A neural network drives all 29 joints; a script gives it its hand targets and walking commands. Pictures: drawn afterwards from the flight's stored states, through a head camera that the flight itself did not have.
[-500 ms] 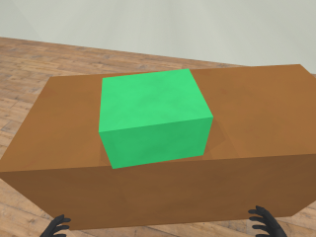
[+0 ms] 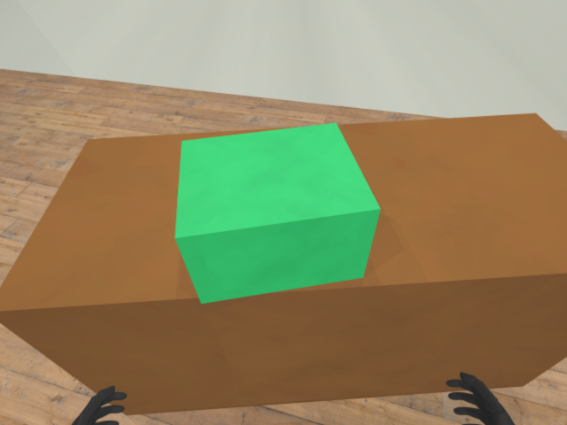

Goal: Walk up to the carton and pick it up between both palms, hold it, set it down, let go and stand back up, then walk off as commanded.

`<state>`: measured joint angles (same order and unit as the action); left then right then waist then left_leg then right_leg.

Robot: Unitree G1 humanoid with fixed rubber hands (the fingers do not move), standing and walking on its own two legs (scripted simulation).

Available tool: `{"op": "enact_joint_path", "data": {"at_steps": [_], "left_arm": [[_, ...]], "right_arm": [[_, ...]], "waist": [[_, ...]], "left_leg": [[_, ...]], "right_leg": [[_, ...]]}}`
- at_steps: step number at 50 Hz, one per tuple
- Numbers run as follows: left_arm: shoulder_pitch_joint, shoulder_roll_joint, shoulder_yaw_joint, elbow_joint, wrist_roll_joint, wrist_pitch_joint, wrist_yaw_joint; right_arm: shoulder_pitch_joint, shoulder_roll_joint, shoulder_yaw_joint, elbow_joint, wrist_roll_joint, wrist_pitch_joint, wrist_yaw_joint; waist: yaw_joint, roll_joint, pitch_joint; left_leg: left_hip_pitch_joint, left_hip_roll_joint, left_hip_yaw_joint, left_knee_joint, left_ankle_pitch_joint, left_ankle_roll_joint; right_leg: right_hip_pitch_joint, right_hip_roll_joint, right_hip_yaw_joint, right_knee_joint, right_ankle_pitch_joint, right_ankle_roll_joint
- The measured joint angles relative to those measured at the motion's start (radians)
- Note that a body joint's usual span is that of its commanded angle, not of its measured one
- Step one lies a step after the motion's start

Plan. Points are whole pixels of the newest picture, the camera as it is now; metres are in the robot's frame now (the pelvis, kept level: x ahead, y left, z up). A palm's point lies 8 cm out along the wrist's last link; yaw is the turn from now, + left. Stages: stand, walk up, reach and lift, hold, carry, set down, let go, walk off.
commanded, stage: stand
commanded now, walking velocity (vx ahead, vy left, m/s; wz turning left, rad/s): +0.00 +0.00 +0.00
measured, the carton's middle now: (271, 208) +0.48 +0.05 +0.02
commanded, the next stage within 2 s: walk off in 0.26 s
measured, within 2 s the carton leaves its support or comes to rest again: neither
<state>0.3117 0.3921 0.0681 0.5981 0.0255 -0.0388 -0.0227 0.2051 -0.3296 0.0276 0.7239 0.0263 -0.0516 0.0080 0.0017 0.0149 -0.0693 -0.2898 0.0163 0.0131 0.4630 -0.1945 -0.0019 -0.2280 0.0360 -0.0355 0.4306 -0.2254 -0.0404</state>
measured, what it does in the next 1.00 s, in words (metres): walks backwards: left foot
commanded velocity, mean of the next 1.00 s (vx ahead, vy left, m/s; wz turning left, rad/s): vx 0.00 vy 0.00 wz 0.00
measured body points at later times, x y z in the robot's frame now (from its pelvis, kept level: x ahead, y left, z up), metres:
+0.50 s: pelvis +0.00 +0.00 +0.00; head -0.01 +0.00 +0.45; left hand +0.13 +0.31 -0.07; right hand +0.15 -0.27 -0.09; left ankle +0.03 +0.12 -0.74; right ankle +0.00 -0.10 -0.74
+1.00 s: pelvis -0.10 +0.07 -0.01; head -0.05 +0.10 +0.44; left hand +0.03 +0.40 -0.11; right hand +0.03 -0.24 -0.10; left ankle -0.07 +0.11 -0.74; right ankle -0.11 -0.07 -0.68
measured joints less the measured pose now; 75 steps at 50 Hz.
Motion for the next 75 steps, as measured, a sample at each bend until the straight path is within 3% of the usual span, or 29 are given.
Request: {"op": "enact_joint_path", "data": {"at_steps": [24, 30, 36, 39, 40, 42, 45, 53, 60, 69, 75], "left_arm": [[0.000, 0.000, 0.000, 0.009, -0.001, 0.000, 0.000], [-0.033, 0.016, 0.000, 0.011, -0.006, 0.007, 0.002], [-0.043, 0.043, 0.000, 0.010, 0.002, 0.032, 0.009], [-0.066, 0.056, 0.000, 0.010, 0.002, 0.041, 0.017], [-0.075, 0.058, 0.000, 0.010, 0.000, 0.044, 0.018], [-0.105, 0.057, 0.000, 0.011, -0.010, 0.060, 0.020], [-0.105, 0.045, 0.000, 0.011, -0.017, 0.082, 0.024], [-0.101, 0.058, 0.000, 0.023, -0.020, 0.103, 0.025], [-0.090, 0.060, 0.000, 0.033, -0.020, 0.112, 0.025], [-0.011, 0.070, 0.000, 0.044, -0.020, 0.113, 0.022], [0.033, 0.068, 0.000, 0.046, -0.020, 0.113, 0.013]], "right_arm": [[0.000, -0.002, 0.000, 0.012, 0.000, 0.000, 0.000], [-0.018, -0.025, -0.025, 0.013, 0.000, 0.037, 0.000], [-0.004, -0.039, -0.055, 0.012, 0.000, 0.087, 0.000], [-0.002, -0.041, -0.063, 0.011, 0.000, 0.089, 0.000], [-0.003, -0.043, -0.067, 0.011, 0.000, 0.088, 0.000], [-0.003, -0.042, -0.069, 0.012, 0.000, 0.087, 0.000], [-0.003, -0.042, -0.070, 0.012, 0.000, 0.087, -0.001], [-0.038, -0.042, -0.069, 0.011, 0.000, 0.087, -0.017], [-0.047, -0.042, -0.069, 0.012, 0.000, 0.087, -0.024], [-0.052, -0.042, -0.076, 0.012, 0.000, 0.091, -0.024], [-0.067, -0.053, -0.085, 0.012, 0.000, 0.110, -0.024]], "waist": [[-0.001, 0.004, 0.000], [0.013, 0.014, 0.103], [0.014, 0.006, 0.165], [0.010, 0.002, 0.187], [0.009, 0.005, 0.196], [0.008, -0.009, 0.235], [0.001, 0.003, 0.257], [0.006, -0.010, 0.266], [-0.003, -0.011, 0.282], [-0.002, -0.003, 0.239], [0.019, 0.021, 0.214]], "left_leg": [[0.000, 0.000, 0.000, 0.000, 0.001, 0.000], [-0.010, 0.001, -0.001, 0.065, -0.003, 0.004], [-0.030, -0.048, -0.012, 0.370, -0.225, 0.004], [0.019, -0.048, -0.016, 0.270, -0.186, 0.004], [0.050, -0.045, -0.018, 0.185, -0.138, 0.009], [0.059, -0.069, -0.015, 0.164, -0.152, 0.068], [0.059, -0.062, -0.022, 0.161, -0.132, 0.097], [0.016, -0.073, 0.004, 0.116, -0.048, 0.100], [-0.011, -0.071, 0.033, 0.098, 0.017, 0.107], [-0.098, -0.030, 0.049, 0.068, 0.110, 0.107], [-0.192, -0.012, 0.052, 0.090, 0.117, 0.077]], "right_leg": [[0.000, 0.000, 0.000, 0.000, 0.001, 0.000], [0.000, 0.000, 0.000, 0.042, 0.001, 0.000], [-0.015, -0.022, 0.001, 0.063, 0.013, 0.000], [-0.049, -0.033, -0.002, 0.074, 0.032, 0.013], [-0.068, -0.034, -0.002, 0.097, 0.030, 0.020], [-0.099, -0.047, 0.013, 0.191, -0.055, 0.022], [-0.133, 0.015, 0.053, 0.406, -0.223, 0.022], [-0.135, 0.101, 0.113, 0.582, -0.232, 0.022], [-0.135, 0.114, 0.117, 0.588, -0.232, 0.022], [-0.134, 0.095, 0.119, 0.573, -0.245, 0.022], [-0.063, 0.039, 0.119, 0.294, -0.212, 0.019]]}}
